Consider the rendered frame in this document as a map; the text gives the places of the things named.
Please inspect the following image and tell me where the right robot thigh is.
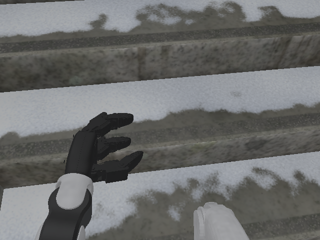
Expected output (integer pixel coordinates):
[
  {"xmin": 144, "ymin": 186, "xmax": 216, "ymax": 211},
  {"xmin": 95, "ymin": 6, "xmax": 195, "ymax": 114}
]
[{"xmin": 193, "ymin": 204, "xmax": 250, "ymax": 240}]

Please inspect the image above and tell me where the left robot hand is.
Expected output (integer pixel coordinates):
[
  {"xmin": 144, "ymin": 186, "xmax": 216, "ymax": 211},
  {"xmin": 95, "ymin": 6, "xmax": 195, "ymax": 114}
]
[{"xmin": 63, "ymin": 112, "xmax": 144, "ymax": 184}]

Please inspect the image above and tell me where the left robot forearm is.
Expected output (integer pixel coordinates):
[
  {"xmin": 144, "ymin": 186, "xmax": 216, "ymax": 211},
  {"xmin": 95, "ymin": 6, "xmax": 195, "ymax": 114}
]
[{"xmin": 34, "ymin": 173, "xmax": 94, "ymax": 240}]

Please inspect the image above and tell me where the robot right shin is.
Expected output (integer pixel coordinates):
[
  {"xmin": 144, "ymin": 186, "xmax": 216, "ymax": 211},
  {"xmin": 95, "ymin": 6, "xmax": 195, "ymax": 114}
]
[{"xmin": 203, "ymin": 202, "xmax": 234, "ymax": 213}]

